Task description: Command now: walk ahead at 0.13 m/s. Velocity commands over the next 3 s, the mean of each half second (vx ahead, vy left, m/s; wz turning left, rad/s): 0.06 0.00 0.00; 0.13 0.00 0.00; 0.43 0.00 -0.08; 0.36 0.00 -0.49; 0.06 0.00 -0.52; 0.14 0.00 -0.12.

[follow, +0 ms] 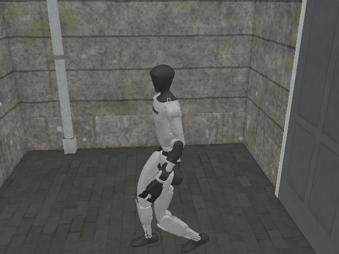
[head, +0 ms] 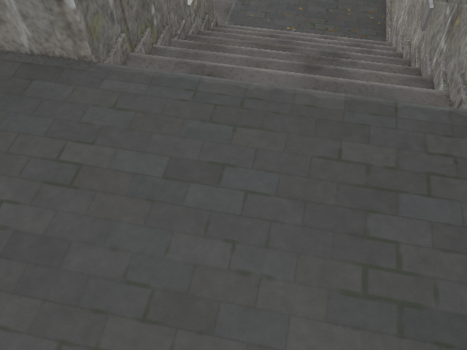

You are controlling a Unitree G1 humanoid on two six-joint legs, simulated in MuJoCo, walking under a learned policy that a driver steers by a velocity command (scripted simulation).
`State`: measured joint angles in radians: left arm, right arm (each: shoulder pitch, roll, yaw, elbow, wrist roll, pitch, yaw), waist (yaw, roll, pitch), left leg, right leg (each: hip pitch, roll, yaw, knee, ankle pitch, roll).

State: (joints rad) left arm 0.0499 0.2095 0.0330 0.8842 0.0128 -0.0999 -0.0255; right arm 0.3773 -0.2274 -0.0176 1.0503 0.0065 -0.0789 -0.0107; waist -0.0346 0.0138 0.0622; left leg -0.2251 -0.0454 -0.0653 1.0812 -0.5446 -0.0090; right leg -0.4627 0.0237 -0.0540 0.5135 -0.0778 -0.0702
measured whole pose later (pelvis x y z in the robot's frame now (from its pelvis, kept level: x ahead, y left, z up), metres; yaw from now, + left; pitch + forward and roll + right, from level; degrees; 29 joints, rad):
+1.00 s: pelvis +0.15 +0.00 +0.00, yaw +0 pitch +0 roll +0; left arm 0.22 0.20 0.04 1.09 -0.03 -0.09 0.00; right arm 0.41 -0.21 -0.06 1.08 0.03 -0.06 -0.02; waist 0.00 0.04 0.00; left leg -0.13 0.03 0.00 0.57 -0.42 0.00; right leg -0.28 0.01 -0.07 0.59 -0.30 -0.09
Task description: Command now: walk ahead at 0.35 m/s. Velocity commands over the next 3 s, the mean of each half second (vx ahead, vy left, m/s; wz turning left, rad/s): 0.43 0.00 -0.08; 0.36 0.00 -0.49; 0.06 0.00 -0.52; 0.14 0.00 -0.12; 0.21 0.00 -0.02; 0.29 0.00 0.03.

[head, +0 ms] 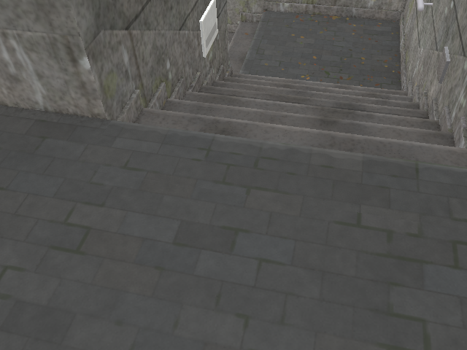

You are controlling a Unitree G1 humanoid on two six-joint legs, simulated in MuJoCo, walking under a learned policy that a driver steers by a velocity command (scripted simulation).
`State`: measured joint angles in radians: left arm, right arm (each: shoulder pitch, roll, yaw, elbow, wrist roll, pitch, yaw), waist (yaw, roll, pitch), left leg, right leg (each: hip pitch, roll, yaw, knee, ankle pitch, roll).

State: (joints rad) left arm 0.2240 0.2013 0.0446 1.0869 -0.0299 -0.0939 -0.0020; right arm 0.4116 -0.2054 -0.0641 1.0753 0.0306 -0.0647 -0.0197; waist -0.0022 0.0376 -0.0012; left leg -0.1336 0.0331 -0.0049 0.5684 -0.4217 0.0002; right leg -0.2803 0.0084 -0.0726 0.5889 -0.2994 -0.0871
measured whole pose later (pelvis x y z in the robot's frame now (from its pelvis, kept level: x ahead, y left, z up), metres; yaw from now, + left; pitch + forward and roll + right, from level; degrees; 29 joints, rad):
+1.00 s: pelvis +0.46 +0.00 -0.01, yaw -19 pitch +2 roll +3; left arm 0.08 0.24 0.08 0.78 0.00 -0.03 -0.05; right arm 0.23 -0.27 -0.08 0.94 0.02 -0.05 -0.05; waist -0.03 -0.02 0.04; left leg -0.07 0.06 0.29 0.54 -0.43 -0.03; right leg -0.49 -0.03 -0.05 0.57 -0.05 -0.10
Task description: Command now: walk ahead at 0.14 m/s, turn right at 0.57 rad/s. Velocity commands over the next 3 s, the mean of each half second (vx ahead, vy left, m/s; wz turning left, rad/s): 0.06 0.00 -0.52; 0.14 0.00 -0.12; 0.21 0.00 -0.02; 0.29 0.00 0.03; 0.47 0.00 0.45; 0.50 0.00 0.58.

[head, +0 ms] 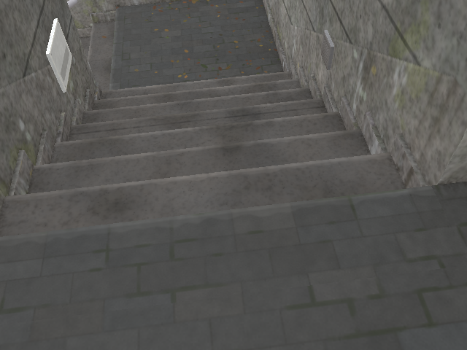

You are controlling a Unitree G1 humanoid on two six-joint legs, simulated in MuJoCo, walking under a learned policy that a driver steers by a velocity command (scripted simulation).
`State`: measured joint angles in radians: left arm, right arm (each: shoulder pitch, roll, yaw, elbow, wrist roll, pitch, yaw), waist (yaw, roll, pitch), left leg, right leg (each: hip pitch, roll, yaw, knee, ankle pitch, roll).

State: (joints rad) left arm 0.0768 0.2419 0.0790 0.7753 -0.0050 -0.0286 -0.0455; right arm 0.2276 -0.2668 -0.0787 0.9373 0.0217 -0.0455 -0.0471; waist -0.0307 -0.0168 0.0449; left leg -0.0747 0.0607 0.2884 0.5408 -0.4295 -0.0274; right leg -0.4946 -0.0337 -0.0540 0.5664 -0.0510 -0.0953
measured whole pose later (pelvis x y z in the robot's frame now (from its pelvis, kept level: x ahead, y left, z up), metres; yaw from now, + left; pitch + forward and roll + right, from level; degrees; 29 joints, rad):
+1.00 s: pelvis +0.13 +0.01 +0.02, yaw -18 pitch +2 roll +0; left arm 0.36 0.24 0.05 0.76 0.00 -0.04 0.01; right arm 0.19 -0.29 -0.05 0.79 0.03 -0.07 0.03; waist 0.02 0.04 -0.03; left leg -0.49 0.03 0.02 0.96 -0.41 0.05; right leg -0.11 0.01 0.03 0.39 -0.31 -0.03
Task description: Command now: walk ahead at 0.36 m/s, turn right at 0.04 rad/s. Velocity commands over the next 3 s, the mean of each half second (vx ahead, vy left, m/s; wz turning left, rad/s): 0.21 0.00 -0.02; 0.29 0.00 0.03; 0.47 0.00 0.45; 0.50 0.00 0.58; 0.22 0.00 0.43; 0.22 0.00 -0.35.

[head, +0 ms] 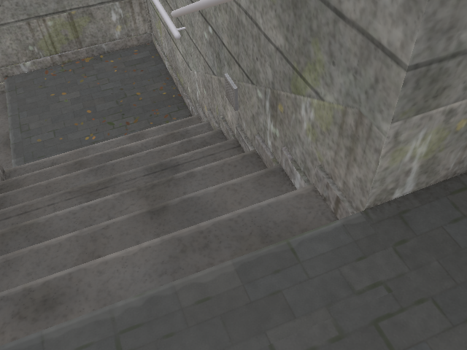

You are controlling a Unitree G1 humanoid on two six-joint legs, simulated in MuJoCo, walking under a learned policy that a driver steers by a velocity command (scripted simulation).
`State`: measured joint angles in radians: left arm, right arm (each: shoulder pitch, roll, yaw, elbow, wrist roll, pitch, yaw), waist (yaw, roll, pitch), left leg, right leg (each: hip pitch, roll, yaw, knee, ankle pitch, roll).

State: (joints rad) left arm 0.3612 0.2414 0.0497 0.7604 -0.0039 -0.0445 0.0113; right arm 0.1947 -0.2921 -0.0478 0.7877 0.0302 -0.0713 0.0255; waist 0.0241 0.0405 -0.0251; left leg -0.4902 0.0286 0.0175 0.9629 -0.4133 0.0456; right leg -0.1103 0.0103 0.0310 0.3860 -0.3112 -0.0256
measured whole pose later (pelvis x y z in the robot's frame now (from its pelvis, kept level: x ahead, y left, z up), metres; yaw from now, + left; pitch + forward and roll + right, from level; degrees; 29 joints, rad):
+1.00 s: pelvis +0.31 +0.05 +0.00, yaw +2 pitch +2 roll +0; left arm 0.43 0.24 0.02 0.79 0.07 -0.10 0.01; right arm 0.17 -0.26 -0.05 0.73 -0.07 -0.07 0.06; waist 0.05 -0.01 -0.03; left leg -0.55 0.02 0.03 0.91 -0.28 0.05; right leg 0.02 -0.02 -0.06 0.26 -0.32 -0.02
